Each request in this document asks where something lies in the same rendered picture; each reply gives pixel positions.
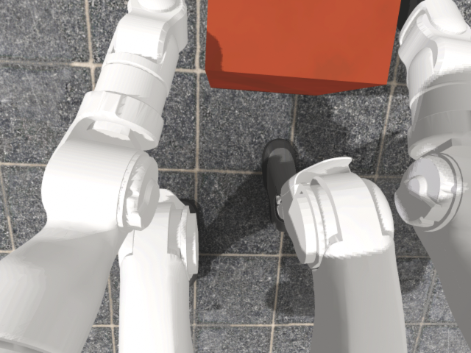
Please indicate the left robot thigh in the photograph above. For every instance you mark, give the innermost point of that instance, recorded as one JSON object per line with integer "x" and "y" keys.
{"x": 154, "y": 284}

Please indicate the left robot upper arm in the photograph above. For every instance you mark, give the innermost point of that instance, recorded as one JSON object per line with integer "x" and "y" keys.
{"x": 51, "y": 287}

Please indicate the right robot upper arm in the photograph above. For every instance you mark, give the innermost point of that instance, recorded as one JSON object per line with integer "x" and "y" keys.
{"x": 434, "y": 197}

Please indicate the robot left forearm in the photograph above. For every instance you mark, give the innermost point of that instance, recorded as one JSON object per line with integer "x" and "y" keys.
{"x": 126, "y": 105}

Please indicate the carton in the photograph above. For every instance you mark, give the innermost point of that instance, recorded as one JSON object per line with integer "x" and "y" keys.
{"x": 305, "y": 47}

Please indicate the robot right hand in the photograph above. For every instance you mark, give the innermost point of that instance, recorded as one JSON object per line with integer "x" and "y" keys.
{"x": 406, "y": 8}

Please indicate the left robot foot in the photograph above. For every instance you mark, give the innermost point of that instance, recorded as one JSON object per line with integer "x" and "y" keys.
{"x": 193, "y": 209}

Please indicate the robot right forearm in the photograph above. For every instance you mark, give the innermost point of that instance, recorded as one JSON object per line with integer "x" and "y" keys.
{"x": 435, "y": 47}

